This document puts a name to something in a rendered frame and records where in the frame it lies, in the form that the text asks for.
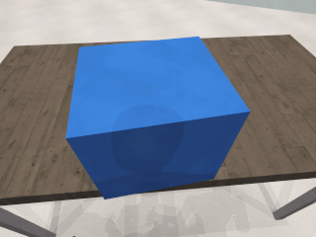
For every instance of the carton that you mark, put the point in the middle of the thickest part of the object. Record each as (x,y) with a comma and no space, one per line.
(151,115)

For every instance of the table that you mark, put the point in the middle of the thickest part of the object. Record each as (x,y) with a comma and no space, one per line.
(274,75)

